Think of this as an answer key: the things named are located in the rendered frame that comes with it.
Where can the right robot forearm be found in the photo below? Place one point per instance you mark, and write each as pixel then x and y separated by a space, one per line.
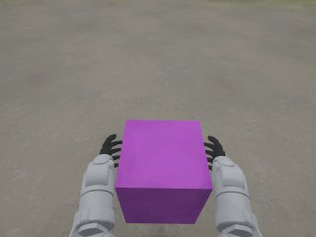
pixel 233 209

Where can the left robot hand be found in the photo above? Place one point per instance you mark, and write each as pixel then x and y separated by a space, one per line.
pixel 108 144

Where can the right robot hand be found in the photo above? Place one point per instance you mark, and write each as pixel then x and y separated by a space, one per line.
pixel 217 150

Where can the left robot forearm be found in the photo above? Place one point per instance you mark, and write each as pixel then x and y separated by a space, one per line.
pixel 95 213

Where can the carton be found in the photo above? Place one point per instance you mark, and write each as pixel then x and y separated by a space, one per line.
pixel 163 175

